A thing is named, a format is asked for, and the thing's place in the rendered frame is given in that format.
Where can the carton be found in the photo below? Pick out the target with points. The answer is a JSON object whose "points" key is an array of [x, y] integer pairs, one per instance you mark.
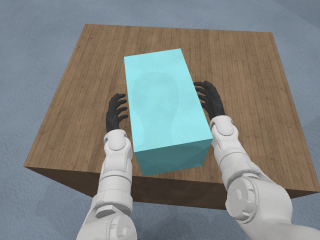
{"points": [[169, 129]]}

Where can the robot left upper arm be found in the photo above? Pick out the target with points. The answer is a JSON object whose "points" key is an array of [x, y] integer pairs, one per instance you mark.
{"points": [[116, 226]]}

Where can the robot right forearm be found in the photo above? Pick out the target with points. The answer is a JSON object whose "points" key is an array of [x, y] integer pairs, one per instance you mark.
{"points": [[232, 159]]}

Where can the robot right hand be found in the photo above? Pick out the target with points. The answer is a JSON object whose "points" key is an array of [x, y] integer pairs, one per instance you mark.
{"points": [[213, 104]]}

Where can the robot right upper arm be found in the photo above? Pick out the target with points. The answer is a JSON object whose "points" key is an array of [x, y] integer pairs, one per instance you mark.
{"points": [[263, 210]]}

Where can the pedestal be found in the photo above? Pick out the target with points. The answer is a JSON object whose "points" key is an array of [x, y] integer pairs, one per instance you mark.
{"points": [[244, 66]]}

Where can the robot left hand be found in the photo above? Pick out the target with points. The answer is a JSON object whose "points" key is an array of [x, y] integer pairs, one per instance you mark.
{"points": [[112, 119]]}

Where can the robot left forearm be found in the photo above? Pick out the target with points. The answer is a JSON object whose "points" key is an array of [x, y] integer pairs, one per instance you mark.
{"points": [[114, 187]]}

